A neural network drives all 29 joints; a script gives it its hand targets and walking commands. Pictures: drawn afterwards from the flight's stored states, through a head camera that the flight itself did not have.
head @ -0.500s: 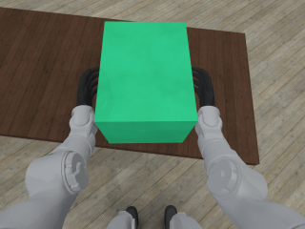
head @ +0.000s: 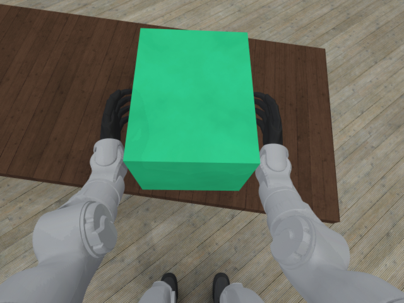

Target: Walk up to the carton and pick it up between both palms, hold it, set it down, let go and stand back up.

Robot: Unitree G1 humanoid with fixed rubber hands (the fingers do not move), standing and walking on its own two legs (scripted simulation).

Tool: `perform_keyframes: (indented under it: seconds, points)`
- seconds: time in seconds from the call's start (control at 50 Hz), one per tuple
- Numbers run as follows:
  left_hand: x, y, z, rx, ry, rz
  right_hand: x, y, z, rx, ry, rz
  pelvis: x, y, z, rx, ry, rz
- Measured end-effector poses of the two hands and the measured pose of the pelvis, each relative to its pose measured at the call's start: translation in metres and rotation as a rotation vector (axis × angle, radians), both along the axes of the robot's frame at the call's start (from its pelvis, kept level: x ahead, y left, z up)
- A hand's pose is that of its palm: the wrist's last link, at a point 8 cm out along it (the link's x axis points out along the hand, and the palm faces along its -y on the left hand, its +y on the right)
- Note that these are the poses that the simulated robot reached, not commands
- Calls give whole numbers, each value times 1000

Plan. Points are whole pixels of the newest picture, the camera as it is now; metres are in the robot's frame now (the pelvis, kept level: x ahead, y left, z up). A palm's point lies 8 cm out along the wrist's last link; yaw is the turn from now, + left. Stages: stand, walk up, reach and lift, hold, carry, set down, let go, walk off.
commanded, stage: reach and lift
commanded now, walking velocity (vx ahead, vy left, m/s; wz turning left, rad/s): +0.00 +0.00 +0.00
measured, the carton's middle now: (192, 114) +0.49 +0.01 -0.04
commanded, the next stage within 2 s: none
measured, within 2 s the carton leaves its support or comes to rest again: leaves its support in 1.82 s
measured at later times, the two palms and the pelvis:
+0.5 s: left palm (112, 131) +0.43 +0.18 -0.01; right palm (270, 136) +0.42 -0.14 -0.01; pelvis +0.00 +0.00 +0.00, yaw +0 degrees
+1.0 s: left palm (111, 136) +0.42 +0.18 -0.01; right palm (268, 137) +0.42 -0.14 -0.01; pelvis -0.01 +0.00 -0.01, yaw -3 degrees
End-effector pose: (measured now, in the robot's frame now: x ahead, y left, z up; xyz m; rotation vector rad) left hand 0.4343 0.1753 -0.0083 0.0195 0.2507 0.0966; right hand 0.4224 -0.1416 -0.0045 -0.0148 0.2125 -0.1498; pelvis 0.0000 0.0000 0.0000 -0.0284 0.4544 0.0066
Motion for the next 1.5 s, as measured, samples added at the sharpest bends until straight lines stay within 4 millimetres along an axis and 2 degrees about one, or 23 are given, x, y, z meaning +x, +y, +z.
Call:
perform_keyframes:
  seconds: [0.62,0.84,1.04,1.5]
  points:
    - [0,0,-1,-4,-2,1,-1,0,-2,2,-15,-1,-2,0,-4,-5,26,-6]
    - [-6,0,2,25,-45,4,-5,1,-4,39,-80,4,-8,-1,-9,-9,47,-29]
    - [-10,3,-3,32,-47,26,0,1,-9,65,-72,39,-9,-3,-12,-5,79,-41]
    - [-12,1,-4,3,-53,38,-1,2,-5,7,-49,39,-10,2,-19,-27,82,-26]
